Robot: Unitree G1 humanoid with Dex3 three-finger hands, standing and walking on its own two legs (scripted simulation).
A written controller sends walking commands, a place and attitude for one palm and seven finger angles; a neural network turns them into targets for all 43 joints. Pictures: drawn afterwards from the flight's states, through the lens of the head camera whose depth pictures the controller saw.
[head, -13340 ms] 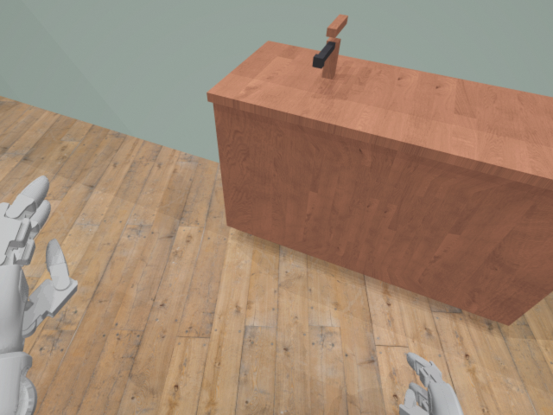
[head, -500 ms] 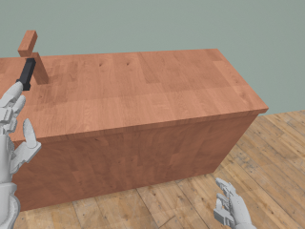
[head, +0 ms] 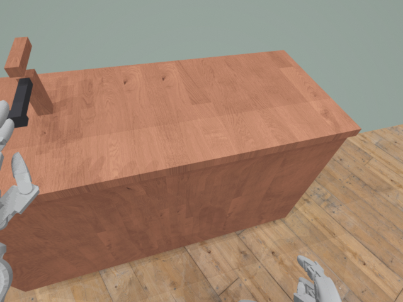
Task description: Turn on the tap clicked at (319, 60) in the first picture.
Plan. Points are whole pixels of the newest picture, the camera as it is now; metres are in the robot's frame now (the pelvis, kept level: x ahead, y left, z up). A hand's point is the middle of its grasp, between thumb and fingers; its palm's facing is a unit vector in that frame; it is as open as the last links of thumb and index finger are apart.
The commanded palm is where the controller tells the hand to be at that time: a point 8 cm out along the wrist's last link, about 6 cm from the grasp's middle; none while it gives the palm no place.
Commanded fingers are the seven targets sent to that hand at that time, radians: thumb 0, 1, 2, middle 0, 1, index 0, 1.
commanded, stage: shuffle to correct the standing spot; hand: left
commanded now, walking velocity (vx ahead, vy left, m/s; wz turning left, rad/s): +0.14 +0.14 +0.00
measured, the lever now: (17, 118) +0.42 +0.43 +0.10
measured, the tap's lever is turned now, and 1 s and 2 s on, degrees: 0 0 0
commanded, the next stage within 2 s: come to a stop and stand still in 0.62 s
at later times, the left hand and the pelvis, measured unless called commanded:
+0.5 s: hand out of the picture +0.25 +0.33 +0.19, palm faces +0.42 -0.81 -0.41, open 7.4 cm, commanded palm +0.18 +0.37 +0.20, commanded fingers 0.00 0.90 0.90 -0.20 -0.30 -0.20 -0.30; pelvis +0.03 +0.09 -0.01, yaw +0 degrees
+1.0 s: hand out of the picture +0.31 +0.35 +0.21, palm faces +0.37 -0.81 -0.45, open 7.4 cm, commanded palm +0.25 +0.40 +0.20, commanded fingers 0.00 0.90 0.90 -0.20 -0.30 -0.20 -0.30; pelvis +0.09 +0.12 +0.01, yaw -1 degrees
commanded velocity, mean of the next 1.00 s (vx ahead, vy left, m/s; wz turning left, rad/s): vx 0.09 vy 0.02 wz -0.02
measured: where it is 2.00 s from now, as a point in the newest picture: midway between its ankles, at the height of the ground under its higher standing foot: outside the picture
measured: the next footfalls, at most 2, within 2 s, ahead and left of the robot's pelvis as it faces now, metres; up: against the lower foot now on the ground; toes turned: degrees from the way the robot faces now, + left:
right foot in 0.10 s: +0.07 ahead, -0.10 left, +0.00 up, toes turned -3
left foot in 0.32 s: +0.08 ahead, +0.22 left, +0.00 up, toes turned +2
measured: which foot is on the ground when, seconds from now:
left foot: down 0.00-0.06, up 0.08-0.30, down 0.32-1.00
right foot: up 0.00-0.08, down 0.10-0.34, up 0.36-0.46, down 0.48-0.70, up 0.72-0.96, down 0.98-1.00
